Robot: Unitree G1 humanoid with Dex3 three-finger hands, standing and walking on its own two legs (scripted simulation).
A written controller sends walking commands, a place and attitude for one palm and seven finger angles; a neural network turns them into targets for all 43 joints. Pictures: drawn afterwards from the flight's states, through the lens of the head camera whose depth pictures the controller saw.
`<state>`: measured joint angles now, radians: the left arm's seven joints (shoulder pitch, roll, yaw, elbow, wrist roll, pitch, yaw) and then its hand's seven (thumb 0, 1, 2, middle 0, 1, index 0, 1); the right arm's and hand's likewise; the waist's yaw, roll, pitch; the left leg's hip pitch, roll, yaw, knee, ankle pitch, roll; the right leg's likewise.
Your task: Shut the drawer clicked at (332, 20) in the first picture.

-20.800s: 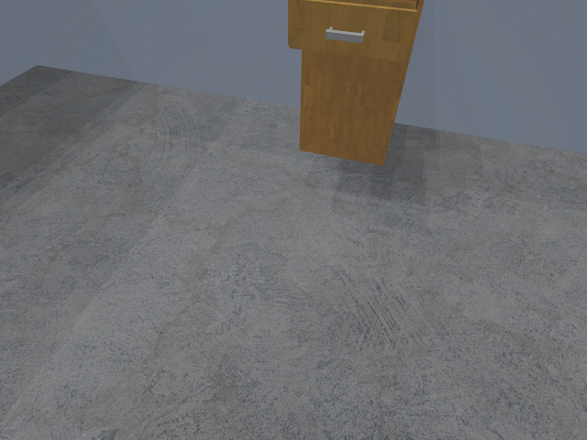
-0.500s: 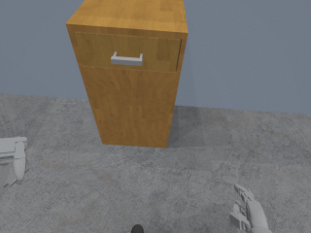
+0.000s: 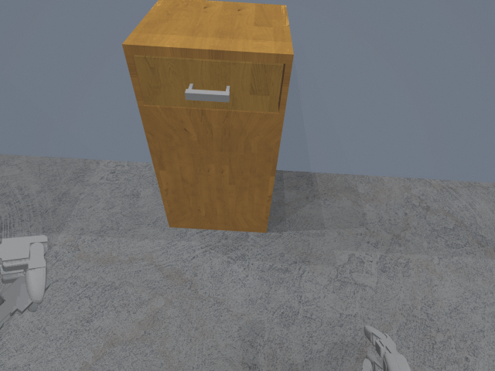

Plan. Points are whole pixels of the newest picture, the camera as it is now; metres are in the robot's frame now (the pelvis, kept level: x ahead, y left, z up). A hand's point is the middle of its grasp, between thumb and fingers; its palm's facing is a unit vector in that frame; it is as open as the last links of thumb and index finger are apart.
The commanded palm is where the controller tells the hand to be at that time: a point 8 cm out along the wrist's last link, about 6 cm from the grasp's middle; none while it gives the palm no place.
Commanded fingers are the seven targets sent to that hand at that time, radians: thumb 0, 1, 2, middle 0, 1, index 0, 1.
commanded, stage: stop stepping back and stand still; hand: left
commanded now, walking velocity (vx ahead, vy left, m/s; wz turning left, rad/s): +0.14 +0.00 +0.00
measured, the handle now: (208, 91) +0.87 +0.14 +0.01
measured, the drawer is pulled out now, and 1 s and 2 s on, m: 0.00 0.00 0.00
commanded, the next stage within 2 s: let the arm hang, fingers relaxed in 0.28 s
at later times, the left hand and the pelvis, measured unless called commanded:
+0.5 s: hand (94, 309) +0.22 +0.25 +0.00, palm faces +0.20 -0.88 -0.42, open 3.1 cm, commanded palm none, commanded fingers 0.00 0.90 0.90 -1.12 -1.30 -1.12 -1.30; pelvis +0.02 +0.00 -0.01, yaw +4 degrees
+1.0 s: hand out of the picture -0.06 +0.18 -0.17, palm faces +0.09 -0.98 -0.20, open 5.7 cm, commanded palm none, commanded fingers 0.00 0.90 0.90 -0.20 -0.30 -0.20 -0.30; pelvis +0.01 +0.01 +0.00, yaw +3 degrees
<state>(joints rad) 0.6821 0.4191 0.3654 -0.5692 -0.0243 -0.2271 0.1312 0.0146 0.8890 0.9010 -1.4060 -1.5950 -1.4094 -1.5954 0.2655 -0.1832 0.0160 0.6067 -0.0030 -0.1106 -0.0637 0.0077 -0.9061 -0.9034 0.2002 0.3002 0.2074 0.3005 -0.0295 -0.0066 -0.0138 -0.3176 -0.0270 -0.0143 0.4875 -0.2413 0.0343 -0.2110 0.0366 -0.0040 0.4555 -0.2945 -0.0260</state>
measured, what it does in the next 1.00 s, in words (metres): stands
